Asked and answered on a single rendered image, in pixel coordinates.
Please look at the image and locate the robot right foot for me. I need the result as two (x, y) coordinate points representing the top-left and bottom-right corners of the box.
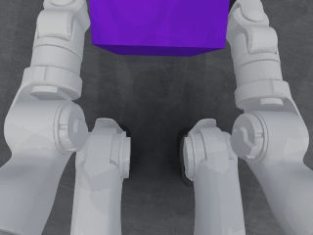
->
(176, 127), (194, 187)

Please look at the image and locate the left robot forearm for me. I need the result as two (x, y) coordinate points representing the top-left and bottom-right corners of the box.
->
(4, 0), (91, 144)

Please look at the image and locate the robot left foot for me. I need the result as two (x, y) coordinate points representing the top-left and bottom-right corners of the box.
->
(118, 124), (131, 183)

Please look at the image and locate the right robot forearm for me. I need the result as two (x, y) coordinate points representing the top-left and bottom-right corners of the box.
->
(226, 0), (309, 142)

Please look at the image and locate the carton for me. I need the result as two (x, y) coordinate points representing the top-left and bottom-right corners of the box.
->
(89, 0), (230, 57)

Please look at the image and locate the robot right upper arm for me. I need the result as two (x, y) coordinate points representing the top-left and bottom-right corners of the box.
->
(230, 111), (313, 235)

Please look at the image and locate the robot foot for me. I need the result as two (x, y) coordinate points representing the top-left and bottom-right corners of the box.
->
(176, 127), (194, 187)
(118, 124), (131, 183)

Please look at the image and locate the robot left upper arm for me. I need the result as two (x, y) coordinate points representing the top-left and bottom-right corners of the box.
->
(0, 100), (88, 235)

